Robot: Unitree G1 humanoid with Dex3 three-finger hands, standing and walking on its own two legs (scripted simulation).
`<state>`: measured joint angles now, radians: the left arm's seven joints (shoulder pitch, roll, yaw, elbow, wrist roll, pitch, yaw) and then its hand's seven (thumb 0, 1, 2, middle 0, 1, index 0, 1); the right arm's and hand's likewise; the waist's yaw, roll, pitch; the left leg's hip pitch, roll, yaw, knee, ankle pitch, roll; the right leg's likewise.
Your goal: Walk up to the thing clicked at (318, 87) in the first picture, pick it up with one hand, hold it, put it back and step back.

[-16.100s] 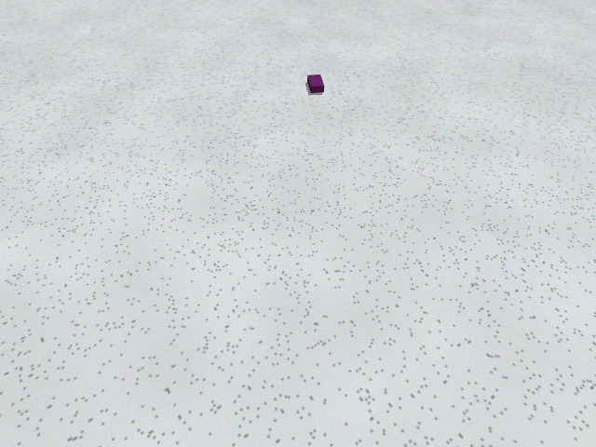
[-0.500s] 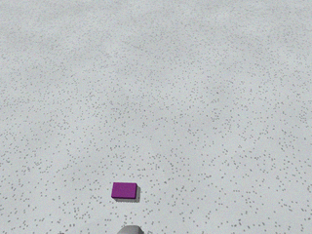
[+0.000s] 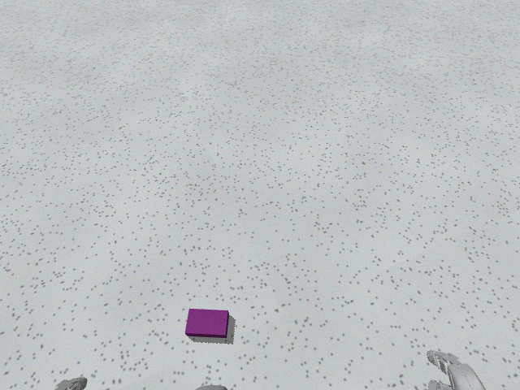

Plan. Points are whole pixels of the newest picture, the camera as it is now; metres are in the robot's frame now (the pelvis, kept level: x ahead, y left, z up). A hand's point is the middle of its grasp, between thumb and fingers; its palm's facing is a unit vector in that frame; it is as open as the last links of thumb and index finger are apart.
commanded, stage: walk up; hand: left
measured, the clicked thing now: (207, 323) +0.41 +0.22 -0.74
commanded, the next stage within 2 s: none
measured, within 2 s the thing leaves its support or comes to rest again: neither
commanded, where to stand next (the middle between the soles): +0.01 +0.01 m, yaw +0 degrees
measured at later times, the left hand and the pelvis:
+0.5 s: hand out of the picture +0.06 +0.26 -0.14, palm faces -0.01 -0.93 -0.36, open 7.3 cm; pelvis -0.02 +0.00 +0.01, yaw +0 degrees
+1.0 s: hand out of the picture +0.08 +0.26 -0.14, palm faces -0.02 -0.93 -0.36, open 7.3 cm; pelvis -0.01 +0.00 +0.01, yaw +0 degrees
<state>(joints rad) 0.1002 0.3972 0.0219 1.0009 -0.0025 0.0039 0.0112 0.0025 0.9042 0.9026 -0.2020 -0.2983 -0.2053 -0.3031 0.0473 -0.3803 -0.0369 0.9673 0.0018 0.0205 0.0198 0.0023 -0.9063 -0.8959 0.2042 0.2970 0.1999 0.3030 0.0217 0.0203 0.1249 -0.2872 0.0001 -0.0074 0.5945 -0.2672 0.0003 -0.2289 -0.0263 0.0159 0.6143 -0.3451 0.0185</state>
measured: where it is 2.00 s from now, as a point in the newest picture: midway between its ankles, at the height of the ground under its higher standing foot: outside the picture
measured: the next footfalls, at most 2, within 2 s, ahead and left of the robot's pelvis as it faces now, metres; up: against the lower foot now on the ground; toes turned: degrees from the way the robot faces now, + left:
left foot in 1.50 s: -0.03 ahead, +0.19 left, +0.00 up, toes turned -1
right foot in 1.94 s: +0.13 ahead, -0.12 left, +0.00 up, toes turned +1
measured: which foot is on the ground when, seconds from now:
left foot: down 0.00-1.00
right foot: down 0.00-1.00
